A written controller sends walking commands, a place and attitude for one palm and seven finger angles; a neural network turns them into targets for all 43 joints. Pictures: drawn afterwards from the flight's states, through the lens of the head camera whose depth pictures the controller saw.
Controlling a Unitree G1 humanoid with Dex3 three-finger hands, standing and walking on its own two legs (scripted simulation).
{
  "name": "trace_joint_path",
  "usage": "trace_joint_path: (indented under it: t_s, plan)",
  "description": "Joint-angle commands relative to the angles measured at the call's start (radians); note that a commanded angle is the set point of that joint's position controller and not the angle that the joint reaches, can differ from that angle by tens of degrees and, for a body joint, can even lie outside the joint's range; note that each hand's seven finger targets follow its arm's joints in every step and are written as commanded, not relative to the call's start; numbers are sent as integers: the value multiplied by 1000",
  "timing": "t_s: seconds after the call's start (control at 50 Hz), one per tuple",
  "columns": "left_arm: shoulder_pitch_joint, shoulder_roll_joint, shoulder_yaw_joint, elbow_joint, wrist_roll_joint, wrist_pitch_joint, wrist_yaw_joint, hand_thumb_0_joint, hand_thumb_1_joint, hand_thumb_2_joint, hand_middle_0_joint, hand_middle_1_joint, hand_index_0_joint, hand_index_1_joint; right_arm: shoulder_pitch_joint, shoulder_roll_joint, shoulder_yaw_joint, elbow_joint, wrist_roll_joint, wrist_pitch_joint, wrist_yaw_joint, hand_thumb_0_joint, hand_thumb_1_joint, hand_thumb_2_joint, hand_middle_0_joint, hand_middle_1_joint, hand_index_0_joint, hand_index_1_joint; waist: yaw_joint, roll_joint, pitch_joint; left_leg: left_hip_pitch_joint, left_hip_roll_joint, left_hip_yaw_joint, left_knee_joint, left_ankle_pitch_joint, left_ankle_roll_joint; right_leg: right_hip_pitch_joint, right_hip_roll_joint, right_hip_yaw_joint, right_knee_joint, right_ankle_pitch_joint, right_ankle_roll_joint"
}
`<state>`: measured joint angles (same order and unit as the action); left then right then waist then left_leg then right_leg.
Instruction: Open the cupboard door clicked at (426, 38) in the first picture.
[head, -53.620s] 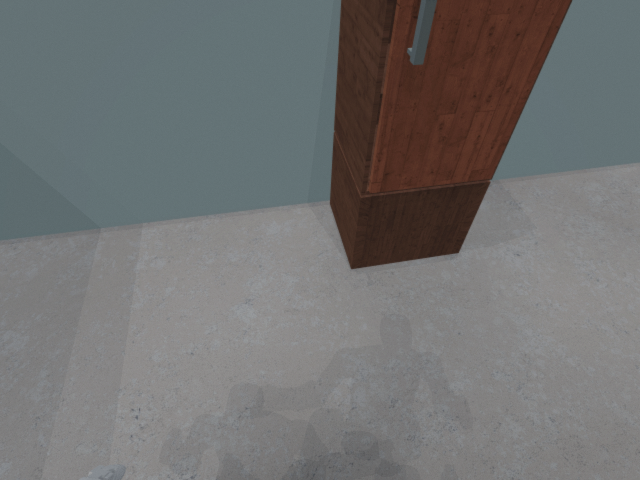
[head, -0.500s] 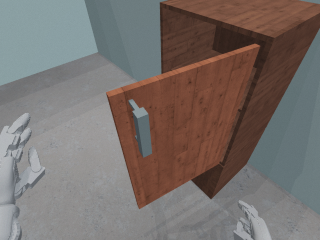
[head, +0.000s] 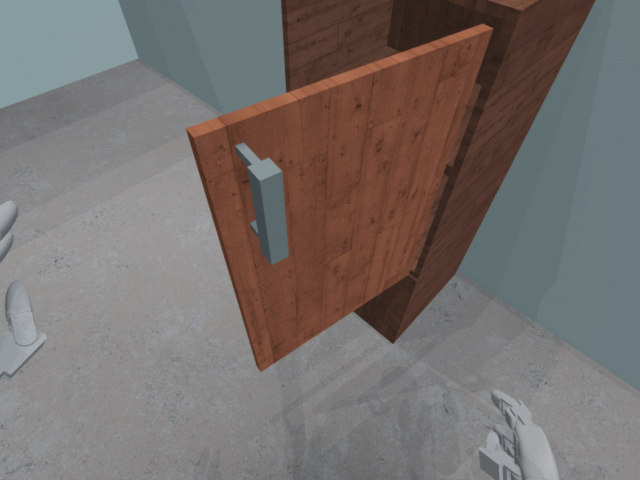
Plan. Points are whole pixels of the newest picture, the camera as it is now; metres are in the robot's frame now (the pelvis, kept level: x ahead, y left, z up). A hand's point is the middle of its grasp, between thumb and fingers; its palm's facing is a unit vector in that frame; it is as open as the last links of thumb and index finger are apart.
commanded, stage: step back with the hand held close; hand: left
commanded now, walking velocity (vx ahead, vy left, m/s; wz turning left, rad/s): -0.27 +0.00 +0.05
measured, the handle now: (260, 205) +0.37 +0.09 +0.16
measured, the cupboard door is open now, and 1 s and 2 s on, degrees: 79 79 79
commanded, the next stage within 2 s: stop stepping back and stand still in 0.78 s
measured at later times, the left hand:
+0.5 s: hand out of the picture +0.13 +0.27 +0.18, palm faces +0.50 -0.72 -0.48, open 7.4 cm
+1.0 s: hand out of the picture -0.01 +0.25 +0.18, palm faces +0.38 -0.77 -0.51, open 7.4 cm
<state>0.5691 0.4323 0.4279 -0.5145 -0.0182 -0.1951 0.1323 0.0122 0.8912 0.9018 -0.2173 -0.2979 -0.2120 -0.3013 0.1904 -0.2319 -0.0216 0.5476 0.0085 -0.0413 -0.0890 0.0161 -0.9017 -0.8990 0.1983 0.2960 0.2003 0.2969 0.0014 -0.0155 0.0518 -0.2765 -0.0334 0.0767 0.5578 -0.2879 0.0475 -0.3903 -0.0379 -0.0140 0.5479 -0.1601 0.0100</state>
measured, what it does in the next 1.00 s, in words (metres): walks backwards: right foot, then left foot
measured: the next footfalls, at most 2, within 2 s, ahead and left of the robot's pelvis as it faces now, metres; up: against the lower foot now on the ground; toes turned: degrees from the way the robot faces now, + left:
right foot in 0.50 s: -0.07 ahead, -0.12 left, +0.00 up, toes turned +3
left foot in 0.76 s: -0.09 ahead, +0.10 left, +0.00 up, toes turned +2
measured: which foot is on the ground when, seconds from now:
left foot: down 0.00-0.58, up 0.60-0.74, down 0.76-1.00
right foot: down 0.00-0.32, up 0.34-0.48, down 0.50-0.78, up 0.80-1.00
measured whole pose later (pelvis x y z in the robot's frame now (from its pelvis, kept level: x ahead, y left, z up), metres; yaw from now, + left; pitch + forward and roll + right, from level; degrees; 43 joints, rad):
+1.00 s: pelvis -0.20 -0.01 +0.01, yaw +1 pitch +1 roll -1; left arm 0.61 0.45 0.43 -0.59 -0.04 -0.18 0.15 0.01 0.89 0.90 -0.21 -0.30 -0.21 -0.30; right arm 0.17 -0.16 0.01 0.59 0.00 -0.15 -0.06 0.01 -0.90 -0.90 0.20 0.30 0.20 0.30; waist 0.01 -0.03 0.04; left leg -0.33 0.02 0.01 0.39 -0.08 0.01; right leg -0.33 0.04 -0.01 0.77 -0.46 0.03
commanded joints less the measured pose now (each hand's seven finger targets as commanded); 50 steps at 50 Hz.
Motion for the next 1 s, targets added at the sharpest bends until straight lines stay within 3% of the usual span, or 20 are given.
trace_joint_path:
  t_s: [0.0,0.08,0.18,0.24,0.3,0.36,0.42,0.46,0.52,0.54,0.58,0.62,0.66,0.7,0.72,0.74,0.76,0.8,0.88,0.98]
  plan:
    - [-44,139,139,-182,11,-73,40,0,900,900,-200,-300,-200,-300,-71,-124,-38,-164,-1,-64,-8,0,-900,-900,200,300,200,300,10,99,-107,-345,175,-193,-222,-159,39,316,-24,89,111,86,-5]
    - [-99,148,138,-191,20,-87,43,0,900,900,-200,-300,-200,-300,-45,-124,-40,-161,1,-80,-9,0,-900,-900,200,300,200,300,-5,14,-85,-370,129,-175,-130,-310,42,243,-71,171,34,-8,-25]
    - [-96,161,143,-222,8,-104,57,0,900,900,-200,-300,-200,-300,-32,-108,-28,-128,-6,-89,-1,0,-900,-900,200,300,200,300,-15,-52,-115,-138,73,-160,50,-251,7,-18,-153,235,-146,-261,-79]
    - [-79,156,153,-235,9,-116,66,0,900,900,-200,-300,-200,-300,-42,-116,-25,-133,-10,-97,-6,0,-900,-900,200,300,200,300,-13,52,-105,-221,123,-223,-79,-319,29,30,-89,165,-46,-262,-45]
    - [-80,148,187,-221,33,-126,68,0,900,900,-200,-300,-200,-300,-48,-127,-35,-147,-14,-115,-16,0,-900,-900,200,300,200,300,6,256,-109,-552,300,-384,-371,-464,98,360,63,27,350,-113,17]
    - [-106,161,177,-209,33,-124,59,0,900,900,-200,-300,-200,-300,-48,-113,-47,-129,-20,-138,-8,0,-900,-900,200,300,200,300,2,172,-81,-425,319,-367,-304,-175,119,251,73,56,378,-211,8]
    - [-56,105,103,-196,6,-126,41,0,900,900,-200,-300,-200,-300,-36,-106,-37,-80,-26,-162,17,0,-900,-900,200,300,200,300,-3,183,-110,-94,282,-327,-216,222,77,107,61,35,94,-244,-7]
    - [-81,114,92,-202,6,-130,31,0,900,900,-200,-300,-200,-300,-46,-113,-34,-54,-33,-167,25,0,-900,-900,200,300,200,300,0,184,-138,14,247,-285,-149,441,49,120,42,62,-50,-32,-15]
    - [-97,160,112,-205,-11,-125,23,0,900,900,-200,-300,-200,-300,-67,-90,-35,-63,-6,-143,22,0,-900,-900,200,300,200,300,-4,-32,-333,153,142,-103,15,528,-22,188,-80,179,-77,591,-25]
    - [-76,175,129,-202,-20,-109,22,0,900,900,-200,-300,-200,-300,-77,-90,-42,-81,3,-132,19,0,-900,-900,200,300,200,300,5,-112,-352,90,95,-69,87,340,-36,221,-134,207,-88,697,-36]
    - [6,207,167,-196,-28,-92,21,0,900,900,-200,-300,-200,-300,-95,-64,-34,-106,10,-109,19,0,-900,-900,200,300,200,300,22,-122,-265,-122,17,-96,288,-115,-48,204,-255,287,-147,693,-118]
    - [4,203,171,-205,-16,-71,20,0,900,900,-200,-300,-200,-300,-113,-41,-14,-117,2,-86,16,0,-900,-900,200,300,200,300,10,-137,-213,-222,38,-113,342,-181,-62,241,-277,264,-117,809,-167]
    - [9,212,187,-217,-9,-60,29,0,900,900,-200,-300,-200,-300,-129,-40,-3,-116,0,-74,-1,0,-900,-900,200,300,200,300,3,-89,-210,-176,51,-83,167,-134,-67,267,-230,197,-74,867,-137]
    - [17,205,182,-258,-9,-68,35,0,900,900,-200,-300,-200,-300,-110,-56,-7,-105,-7,-75,-20,0,-900,-900,200,300,200,300,-7,-3,-233,-80,58,-72,-112,103,-72,296,-143,132,3,793,-78]
    - [17,204,175,-267,-11,-76,36,0,900,900,-200,-300,-200,-300,-99,-74,-19,-103,-6,-77,-24,0,-900,-900,200,300,200,300,-5,90,-252,5,115,-112,-213,447,-51,266,-68,94,58,631,-24]
    - [16,214,180,-300,-9,-89,33,0,900,900,-200,-300,-200,-300,-90,-100,-42,-113,-3,-83,-17,0,-900,-900,200,300,200,300,17,201,-309,107,224,-199,-186,795,-13,208,13,53,101,243,11]
    - [57,211,170,-286,-14,-95,26,0,900,900,-200,-300,-200,-300,-83,-102,-57,-118,7,-96,-8,0,-900,-900,200,300,200,300,21,243,-326,196,299,-233,-175,928,22,129,39,46,156,-99,4]
    - [64,184,151,-308,-17,-100,21,0,900,900,-200,-300,-200,-300,-67,-95,-49,-111,-30,-122,8,0,-900,-900,200,300,200,300,10,329,-282,163,358,-295,-188,1074,71,37,64,51,318,-336,2]
    - [46,137,108,-273,-16,-63,33,0,900,900,-200,-300,-200,-300,-36,-99,-58,-72,-9,-151,24,0,-900,-900,200,300,200,300,-6,181,-247,216,309,-226,-202,825,79,-4,70,30,335,-276,17]
    - [7,154,110,-238,-29,-9,50,0,900,900,-200,-300,-200,-300,-77,-100,-23,-98,-5,-139,10,0,-900,-900,200,300,200,300,-11,234,-132,-116,212,-199,-417,-255,37,280,85,-68,31,-314,0]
